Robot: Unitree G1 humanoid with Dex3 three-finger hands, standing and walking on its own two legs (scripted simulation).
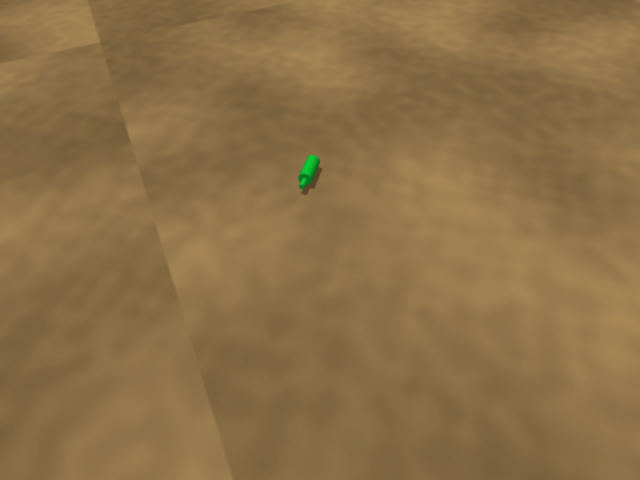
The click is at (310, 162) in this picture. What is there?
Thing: lying bottle
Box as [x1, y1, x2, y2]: [298, 155, 319, 188]
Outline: 314,155 309,155 307,157 298,177 301,182 299,185 300,188 303,188 306,184 311,182 319,162 318,158
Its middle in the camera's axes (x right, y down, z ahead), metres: -0.06 -0.32 +1.83
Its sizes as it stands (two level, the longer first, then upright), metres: 0.194 0.067 0.067
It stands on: the floor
